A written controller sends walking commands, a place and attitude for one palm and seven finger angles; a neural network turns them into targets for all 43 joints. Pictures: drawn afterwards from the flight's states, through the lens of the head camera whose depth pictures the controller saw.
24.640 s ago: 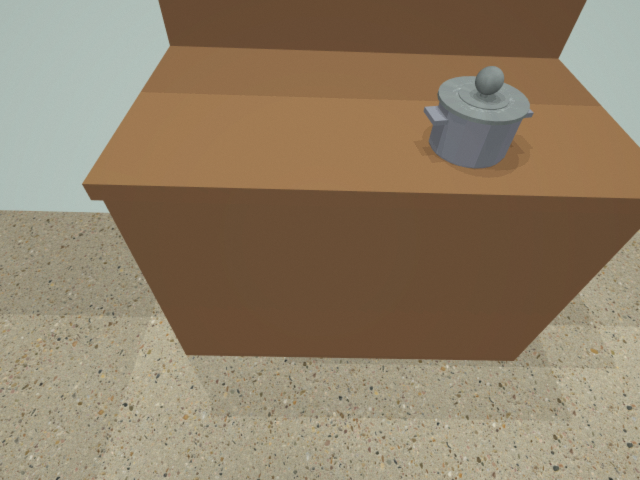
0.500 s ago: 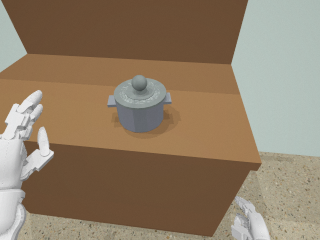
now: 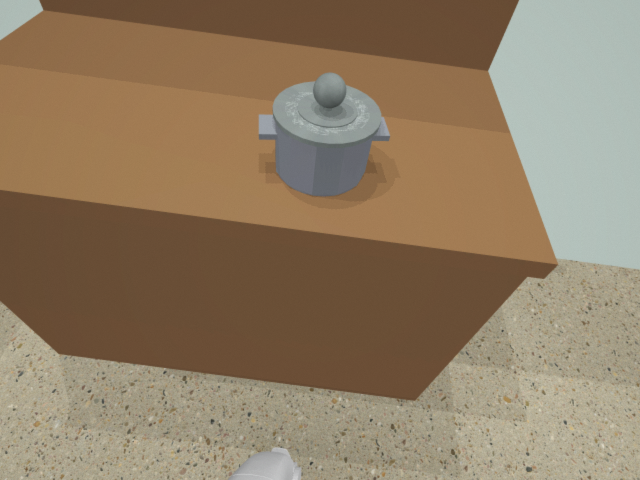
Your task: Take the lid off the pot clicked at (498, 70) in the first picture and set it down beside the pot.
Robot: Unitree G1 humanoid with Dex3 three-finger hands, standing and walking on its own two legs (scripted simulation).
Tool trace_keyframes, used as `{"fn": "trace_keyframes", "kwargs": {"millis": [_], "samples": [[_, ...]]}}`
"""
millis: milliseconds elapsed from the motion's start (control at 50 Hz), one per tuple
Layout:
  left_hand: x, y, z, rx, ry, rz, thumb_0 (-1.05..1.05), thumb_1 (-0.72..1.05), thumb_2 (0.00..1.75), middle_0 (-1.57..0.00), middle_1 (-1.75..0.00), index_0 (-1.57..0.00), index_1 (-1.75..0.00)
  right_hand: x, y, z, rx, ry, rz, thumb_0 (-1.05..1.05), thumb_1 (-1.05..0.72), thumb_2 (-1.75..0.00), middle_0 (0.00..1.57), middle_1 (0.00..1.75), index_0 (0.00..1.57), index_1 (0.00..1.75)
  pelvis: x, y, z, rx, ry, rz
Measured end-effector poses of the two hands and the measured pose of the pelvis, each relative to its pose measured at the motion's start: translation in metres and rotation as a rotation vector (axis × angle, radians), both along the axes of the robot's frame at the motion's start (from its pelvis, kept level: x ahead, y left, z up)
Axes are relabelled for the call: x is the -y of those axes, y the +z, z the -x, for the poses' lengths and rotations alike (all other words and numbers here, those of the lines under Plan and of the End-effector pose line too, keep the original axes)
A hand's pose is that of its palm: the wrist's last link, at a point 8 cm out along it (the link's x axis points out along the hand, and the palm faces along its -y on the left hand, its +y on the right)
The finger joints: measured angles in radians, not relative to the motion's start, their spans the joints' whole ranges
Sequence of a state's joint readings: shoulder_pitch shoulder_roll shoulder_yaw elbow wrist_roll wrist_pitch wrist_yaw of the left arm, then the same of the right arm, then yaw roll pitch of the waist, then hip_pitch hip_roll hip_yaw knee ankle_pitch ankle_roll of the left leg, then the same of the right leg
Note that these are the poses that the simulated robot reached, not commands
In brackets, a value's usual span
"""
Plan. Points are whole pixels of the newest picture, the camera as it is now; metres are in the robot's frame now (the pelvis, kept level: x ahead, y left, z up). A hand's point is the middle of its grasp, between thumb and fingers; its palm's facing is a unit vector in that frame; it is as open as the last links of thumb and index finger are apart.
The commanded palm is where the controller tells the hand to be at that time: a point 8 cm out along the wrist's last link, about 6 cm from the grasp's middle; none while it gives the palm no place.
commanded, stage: come to a stop and stand still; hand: left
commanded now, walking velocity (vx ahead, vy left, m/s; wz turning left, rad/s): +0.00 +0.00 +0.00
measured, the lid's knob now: (329, 90) +0.61 +0.04 +0.17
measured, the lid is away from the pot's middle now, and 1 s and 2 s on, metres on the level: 0.01 0.01 0.01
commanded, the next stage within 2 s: look again from close up in 1.48 s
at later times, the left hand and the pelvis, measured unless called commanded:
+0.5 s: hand out of the picture -0.02 +0.29 -0.17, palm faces +0.05 -0.99 -0.15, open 7.3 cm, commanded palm none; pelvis -0.04 +0.12 +0.02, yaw +0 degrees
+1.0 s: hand out of the picture -0.06 +0.42 -0.16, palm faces +0.03 -0.98 -0.21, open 7.4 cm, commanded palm none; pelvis -0.11 +0.23 +0.02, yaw +1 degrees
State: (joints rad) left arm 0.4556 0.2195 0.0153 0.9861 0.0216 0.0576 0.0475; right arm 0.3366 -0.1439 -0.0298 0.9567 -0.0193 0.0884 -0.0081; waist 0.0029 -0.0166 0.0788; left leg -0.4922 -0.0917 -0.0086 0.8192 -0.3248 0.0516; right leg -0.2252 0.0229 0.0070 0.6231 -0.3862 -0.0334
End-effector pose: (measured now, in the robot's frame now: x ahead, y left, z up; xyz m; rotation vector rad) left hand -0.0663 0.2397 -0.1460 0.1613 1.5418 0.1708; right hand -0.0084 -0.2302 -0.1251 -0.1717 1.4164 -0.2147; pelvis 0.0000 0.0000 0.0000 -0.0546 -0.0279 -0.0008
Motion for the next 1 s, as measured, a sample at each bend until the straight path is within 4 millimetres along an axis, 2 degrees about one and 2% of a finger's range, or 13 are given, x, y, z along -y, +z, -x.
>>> {"fn": "trace_keyframes", "kwargs": {"millis": [40,100,300,400,500,600,640,680,720,760,820,880,1000], "samples": [[-0.008,0.003,0.016,-0.052,0.002,0.007,0.00,0.94,0.90,-0.20,-0.30,-0.20,-0.30,-0.016,0.002,0.000,0.038,-0.015,-0.012,0.01,-0.91,-0.90,0.20,0.30,0.20,0.30,-0.011,0.002,0.001,-0.008,-0.006,0.001],[-0.023,-0.004,0.017,-0.051,0.009,0.022,0.01,0.92,0.90,-0.20,-0.30,-0.20,-0.30,-0.037,0.000,0.006,0.055,-0.009,-0.007,0.01,-0.92,-0.90,0.20,0.30,0.20,0.30,-0.029,-0.001,0.005,-0.019,-0.002,0.000],[-0.052,0.003,-0.044,0.162,-0.005,0.078,0.01,0.91,0.90,-0.20,-0.30,-0.20,-0.30,-0.090,0.018,0.024,0.045,-0.006,0.008,0.02,-0.94,-0.90,0.20,0.30,0.20,0.30,-0.078,0.020,0.025,-0.020,-0.009,0.000],[-0.071,0.006,-0.058,0.219,-0.010,0.082,0.01,0.91,0.90,-0.20,-0.30,-0.20,-0.30,-0.109,0.020,0.031,0.060,-0.018,0.014,0.02,-0.93,-0.90,0.20,0.30,0.20,0.30,-0.099,0.021,0.033,-0.018,0.001,0.000],[-0.099,0.008,-0.041,0.212,0.007,0.057,0.00,0.91,0.90,-0.20,-0.30,-0.20,-0.30,-0.129,0.016,0.040,0.049,-0.029,0.009,0.01,-0.93,-0.90,0.20,0.30,0.20,0.30,-0.121,0.020,0.041,-0.010,0.001,-0.008],[-0.136,0.003,0.018,0.145,0.091,0.002,0.00,0.91,0.90,-0.20,-0.30,-0.20,-0.30,-0.148,0.009,0.043,0.023,-0.027,0.012,0.01,-0.92,-0.90,0.20,0.30,0.20,0.30,-0.147,0.012,0.060,0.022,0.031,0.003],[-0.152,-0.005,0.030,0.088,0.053,0.005,0.00,0.91,0.90,-0.20,-0.30,-0.20,-0.30,-0.157,0.013,0.047,0.061,-0.036,0.021,0.01,-0.92,-0.90,0.20,0.30,0.20,0.30,-0.157,0.009,0.064,0.033,0.020,0.007],[-0.169,-0.018,0.031,0.067,0.016,0.018,0.01,0.91,0.90,-0.20,-0.30,-0.20,-0.30,-0.166,0.010,0.056,0.099,-0.036,0.040,0.00,-0.91,-0.90,0.20,0.30,0.20,0.30,-0.169,-0.001,0.068,0.034,0.013,0.000],[-0.185,-0.033,0.023,0.087,0.005,0.024,0.01,0.91,0.90,-0.20,-0.30,-0.20,-0.30,-0.177,-0.005,0.073,0.083,-0.023,0.058,0.00,-0.91,-0.90,0.20,0.30,0.20,0.30,-0.184,-0.016,0.076,0.033,0.024,-0.010],[-0.198,-0.036,0.013,0.130,0.006,0.013,0.01,0.91,0.90,-0.20,-0.30,-0.20,-0.30,-0.194,-0.011,0.091,0.022,-0.012,0.042,0.00,-0.91,-0.90,0.20,0.30,0.19,0.30,-0.193,-0.019,0.085,0.041,0.019,-0.043],[-0.211,-0.023,-0.002,0.204,0.007,-0.001,0.01,0.91,0.90,-0.20,-0.30,-0.20,-0.30,-0.220,-0.010,0.105,-0.037,0.003,-0.008,0.00,-0.91,-0.90,0.20,0.30,0.19,0.30,-0.202,-0.009,0.094,0.029,0.020,-0.059],[-0.219,-0.005,-0.008,0.252,-0.002,-0.006,0.01,0.91,0.90,-0.20,-0.30,-0.20,-0.30,-0.239,-0.001,0.102,-0.006,0.003,-0.045,0.00,-0.91,-0.90,0.20,0.30,0.20,0.30,-0.210,0.004,0.100,0.010,0.015,-0.058],[-0.225,0.018,0.001,0.257,-0.031,-0.001,0.01,0.91,0.90,-0.20,-0.30,-0.20,-0.30,-0.240,0.009,0.103,0.055,-0.011,-0.028,0.02,-0.94,-0.90,0.20,0.30,0.20,0.30,-0.226,0.019,0.111,-0.014,0.013,-0.036]]}}
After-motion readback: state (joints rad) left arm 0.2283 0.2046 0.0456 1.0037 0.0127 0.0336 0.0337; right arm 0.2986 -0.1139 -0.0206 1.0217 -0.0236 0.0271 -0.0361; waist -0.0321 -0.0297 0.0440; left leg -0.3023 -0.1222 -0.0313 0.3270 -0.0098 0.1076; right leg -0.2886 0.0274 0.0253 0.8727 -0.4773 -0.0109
